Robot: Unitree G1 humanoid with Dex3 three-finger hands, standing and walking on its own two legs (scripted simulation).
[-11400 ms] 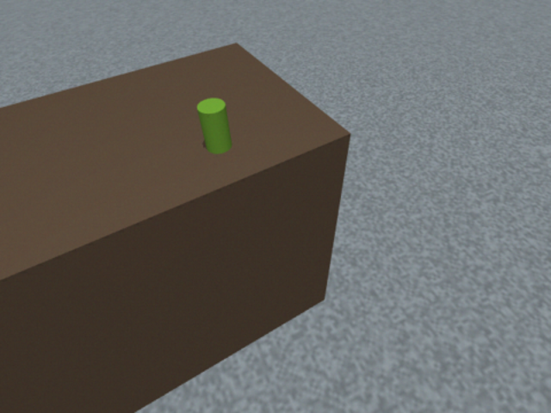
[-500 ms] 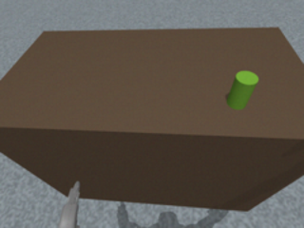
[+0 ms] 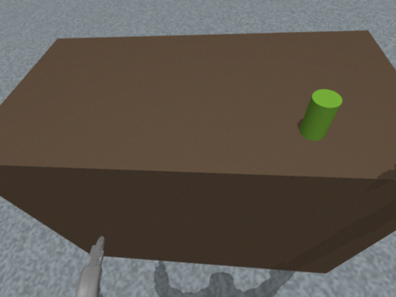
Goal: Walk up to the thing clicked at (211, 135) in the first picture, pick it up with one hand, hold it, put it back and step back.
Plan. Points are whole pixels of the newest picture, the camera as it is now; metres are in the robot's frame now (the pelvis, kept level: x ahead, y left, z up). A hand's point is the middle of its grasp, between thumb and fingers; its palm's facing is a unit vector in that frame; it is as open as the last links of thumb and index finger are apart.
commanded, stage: approach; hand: right
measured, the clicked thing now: (319, 116) +0.48 -0.19 +0.09
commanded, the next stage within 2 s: close in in 0.08 s
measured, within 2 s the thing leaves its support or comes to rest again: leaves its support in 2.00 s
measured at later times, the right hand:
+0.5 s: hand (339, 115) +0.48 -0.23 +0.10, palm faces +0.09 +1.00 +0.04, open 17.7 cm
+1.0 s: hand (319, 114) +0.48 -0.18 +0.10, palm faces +0.10 +0.99 +0.01, open 17.8 cm
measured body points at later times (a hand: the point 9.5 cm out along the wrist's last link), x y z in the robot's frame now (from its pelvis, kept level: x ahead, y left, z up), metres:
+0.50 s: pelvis -0.02 +0.00 -0.03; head +0.06 -0.02 +0.41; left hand +0.11 +0.26 -0.07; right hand +0.47 -0.28 +0.10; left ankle +0.00 +0.15 -0.73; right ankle -0.03 -0.12 -0.73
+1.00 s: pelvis -0.02 +0.00 -0.03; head +0.06 +0.00 +0.41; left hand +0.12 +0.27 -0.08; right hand +0.46 -0.24 +0.10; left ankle +0.00 +0.15 -0.73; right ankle -0.03 -0.12 -0.73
